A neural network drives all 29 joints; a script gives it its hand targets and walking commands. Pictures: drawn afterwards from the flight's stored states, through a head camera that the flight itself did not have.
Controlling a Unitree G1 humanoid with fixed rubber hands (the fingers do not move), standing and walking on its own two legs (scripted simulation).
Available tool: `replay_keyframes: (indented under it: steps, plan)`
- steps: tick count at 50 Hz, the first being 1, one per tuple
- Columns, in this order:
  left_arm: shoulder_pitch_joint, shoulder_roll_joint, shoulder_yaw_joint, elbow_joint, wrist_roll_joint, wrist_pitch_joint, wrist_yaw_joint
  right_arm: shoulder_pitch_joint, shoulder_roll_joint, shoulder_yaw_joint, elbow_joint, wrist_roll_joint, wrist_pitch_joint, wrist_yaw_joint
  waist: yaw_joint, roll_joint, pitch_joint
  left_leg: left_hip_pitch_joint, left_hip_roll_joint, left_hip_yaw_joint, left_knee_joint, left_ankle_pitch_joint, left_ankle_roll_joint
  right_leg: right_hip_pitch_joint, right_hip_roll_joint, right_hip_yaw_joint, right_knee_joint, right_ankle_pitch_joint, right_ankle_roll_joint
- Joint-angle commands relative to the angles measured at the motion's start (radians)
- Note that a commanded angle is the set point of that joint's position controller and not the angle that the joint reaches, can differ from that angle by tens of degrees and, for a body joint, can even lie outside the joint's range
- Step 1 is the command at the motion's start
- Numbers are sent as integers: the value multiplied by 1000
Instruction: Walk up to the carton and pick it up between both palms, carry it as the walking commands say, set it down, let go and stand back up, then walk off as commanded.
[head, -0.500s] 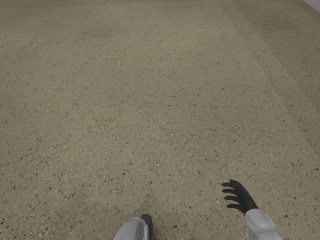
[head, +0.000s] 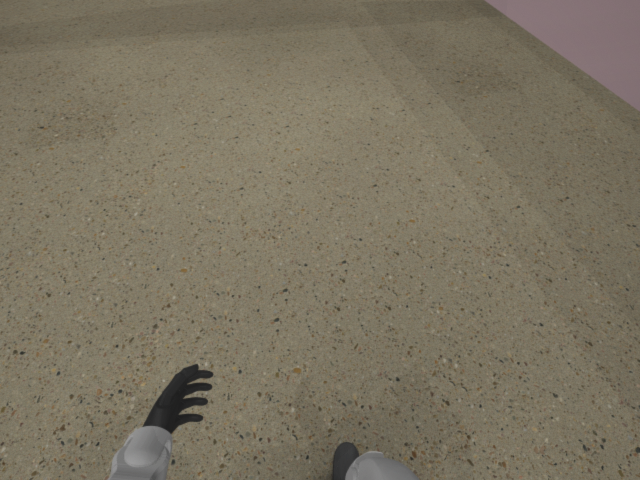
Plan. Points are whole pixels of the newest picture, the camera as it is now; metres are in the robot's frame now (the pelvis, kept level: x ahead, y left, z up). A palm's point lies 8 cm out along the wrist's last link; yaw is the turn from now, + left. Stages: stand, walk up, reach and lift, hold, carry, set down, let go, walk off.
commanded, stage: walk off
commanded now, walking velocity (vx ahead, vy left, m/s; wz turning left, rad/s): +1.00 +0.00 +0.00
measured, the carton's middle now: out of the picture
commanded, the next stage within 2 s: none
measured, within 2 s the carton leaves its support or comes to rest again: neither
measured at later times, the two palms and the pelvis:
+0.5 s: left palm (147, 344) +0.38 +0.25 -0.12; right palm (381, 174) +0.72 -0.20 -0.09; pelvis +0.50 +0.01 +0.00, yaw -1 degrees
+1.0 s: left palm (199, 90) +1.10 +0.23 -0.09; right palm (390, 128) +0.93 -0.27 -0.12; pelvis +0.96 -0.02 +0.01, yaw +9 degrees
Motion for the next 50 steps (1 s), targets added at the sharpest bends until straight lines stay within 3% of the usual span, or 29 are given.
replay_keyframes:
  steps: [1, 2, 3, 4, 5, 7, 9, 14, 17, 20, 22, 23, 24, 25, 26, 27, 29, 31, 33, 37, 39, 41, 43, 44, 45, 46, 47, 48, 50]
  plan:
    - [632, 265, 101, 137, 28, 3, 43, -115, -214, -43, -90, -13, 11, -19, 368, 127, -286, -503, 153, -35, 871, 970, 83, 830, -104, 189, 58, -247, -65]
    - [604, 362, 129, 141, 47, 4, 39, 32, -20, -6, -137, 43, 0, 8, 203, -245, -408, -934, -22, -105, 1266, -30, 42, 1095, -452, 766, -85, -459, -189]
    - [578, 308, 128, 148, 23, 4, 25, -85, -117, -24, -152, 39, -18, 0, 246, -126, -409, -1005, -5, -237, 1326, 32, 83, 1027, -393, 903, -229, -447, -175]
    - [491, 225, 110, 160, 23, -9, 21, -170, -128, -27, -179, 44, -23, -4, 197, -72, -216, -1053, 64, -201, 1306, 141, 85, 848, -375, 695, -243, -330, -141]
    - [453, 140, 93, 176, 21, -21, 13, -211, -118, -24, -186, 29, -22, -2, 171, 19, -139, -1012, 92, -197, 1254, 177, 83, 690, -330, 583, -260, -232, -122]
    - [418, 65, 68, 200, 9, -34, 21, -205, -63, -18, -195, -3, 8, 19, 84, -9, -65, -910, 146, -208, 1165, 204, 59, 452, -252, 407, -308, -206, -67]
    - [433, 55, 61, 221, -7, -47, 28, -252, -29, -11, -222, -15, 39, 42, 58, -33, -2, -940, 180, -185, 1099, 220, 26, 363, -212, 322, -372, -242, -55]
    - [495, 81, 53, 224, -27, -66, 23, -526, -50, 14, -327, -8, 40, 71, 93, -14, 117, -914, 157, -27, 648, 506, -18, 283, -93, 107, -468, 69, -48]
    - [589, 141, 59, 253, -29, -71, 27, -650, -60, 23, -363, 4, 33, 75, 147, -38, 131, -856, 100, 36, 422, 582, 11, 454, -142, 101, -545, 305, -51]
    - [617, 177, 59, 272, -19, -57, 38, -653, -106, 10, -372, -5, 29, 53, 131, -112, 59, -833, 5, 76, 348, 489, 68, 738, -191, 60, -406, 830, -27]
    - [600, 231, 74, 279, -4, -32, 58, -465, -152, -12, -330, -18, 26, 34, 19, -178, -74, -618, -53, 50, 358, 354, 105, 762, -220, 48, -122, 1052, -13]
    - [564, 255, 85, 270, -2, -18, 66, -259, -186, -31, -268, -23, 25, 23, -82, -187, -164, -401, -52, 34, 321, 334, 125, 676, -212, 31, 129, 1004, -6]
    - [532, 226, 84, 241, 3, -14, 65, -61, -248, -57, -208, -35, 30, 8, -162, -159, -254, -133, 45, -61, 349, 238, 146, 454, -179, 53, 434, 718, -4]
    - [589, 53, 55, 191, -32, -23, 44, -20, -352, -94, -187, -56, 31, 0, -65, 167, -342, 133, 364, -509, 296, 38, 217, 53, -24, 73, 828, -241, 31]
    - [582, 60, 57, 167, -60, -41, 46, -26, -360, -98, -177, -36, 33, 18, -58, 230, -474, 201, 435, -879, 122, 26, 281, -96, 46, 244, 1035, -415, 14]
    - [480, 102, 65, 140, -53, -49, 55, -119, -292, -88, -176, -30, 22, 24, -16, 124, -303, 55, 404, -718, 93, 85, 235, -173, -47, 255, 1014, -303, 1]
    - [394, 73, 63, 131, -26, -43, 45, -189, -127, -48, -148, -33, -4, 28, 46, -24, -105, -265, 313, -483, 56, 234, 182, -120, -110, 238, 914, -241, 11]
    - [401, 15, 49, 116, 4, -6, 17, -199, -77, -30, -123, -16, -15, 17, 113, 37, -48, -471, 245, -331, -5, 216, 140, -31, -145, 241, 833, -223, 38]
    - [337, 5, 43, 76, 13, 20, 2, -188, -84, -22, -105, 4, -26, 14, 145, 59, 32, -545, 203, -263, -50, 387, 140, -71, -170, 191, 730, -201, 67]
    - [136, 14, 15, -11, 4, 6, -17, -159, -124, -22, -100, 16, -30, 18, 121, 39, 94, -638, 76, -68, -79, 748, 130, 64, -101, 51, 260, 36, 125]
    - [47, 19, 8, -29, -13, -4, -16, -85, -163, -29, -80, 23, -28, 17, 68, 65, 77, -557, 113, -102, -112, 835, 139, 150, -52, 20, 104, 158, 126]
    - [24, 58, 16, -38, -18, -6, -1, -52, -180, -31, -71, 23, -21, 14, 60, 97, 49, -392, 142, -118, -68, 942, 126, 146, -33, 32, 22, 182, 109]
    - [88, 106, 30, -23, -4, -14, 15, -53, -205, -39, -71, 18, -11, 5, 97, 140, -18, -282, 161, -133, 66, 1150, 96, 229, 2, 40, -4, 86, 78]
    - [216, 138, 46, 11, 3, -22, 25, -67, -228, -49, -76, 14, -1, -2, 160, 160, -83, -292, 159, -140, 223, 1182, 78, 368, 15, 53, -8, 54, 65]
    - [392, 167, 63, 62, 8, -29, 35, -95, -245, -60, -86, 18, 8, -9, 242, 149, -154, -344, 128, -124, 431, 1079, 62, 534, -15, 57, -71, 133, 57]
    - [539, 245, 86, 93, 31, -35, 48, -90, -182, -50, -113, 14, 9, -12, 285, 66, -274, -557, 76, -124, 715, 684, 48, 795, -195, 206, 8, 247, 36]
    - [554, 355, 120, 86, 45, -32, 41, 106, -2, -18, -141, 64, 21, -19, 181, -243, -508, -880, -54, -134, 1150, -172, 28, 1113, -589, 626, 28, 480, -93]
    - [539, 283, 112, 77, 16, -15, 33, 50, -110, -43, -134, 52, 24, -27, 201, -148, -552, -857, 10, -200, 1218, -67, 51, 993, -515, 681, -85, 336, -103]
    - [380, 120, 75, 81, 20, -25, 32, -126, -113, -54, -170, 24, 29, -17, 148, -39, -209, -916, 72, -184, 1148, 79, 37, 658, -404, 417, -174, 221, -45]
